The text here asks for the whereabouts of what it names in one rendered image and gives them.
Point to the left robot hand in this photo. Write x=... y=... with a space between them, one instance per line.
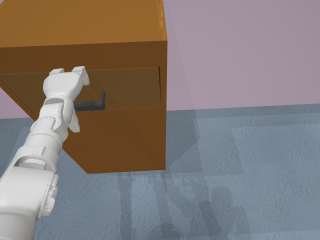
x=67 y=84

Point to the left robot upper arm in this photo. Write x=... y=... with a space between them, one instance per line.
x=26 y=195

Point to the robot left forearm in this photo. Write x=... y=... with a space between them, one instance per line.
x=44 y=142

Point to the drawer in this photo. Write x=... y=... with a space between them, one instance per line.
x=125 y=88

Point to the cabinet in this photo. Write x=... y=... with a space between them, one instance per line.
x=42 y=35

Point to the handle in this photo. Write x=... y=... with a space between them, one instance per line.
x=91 y=105

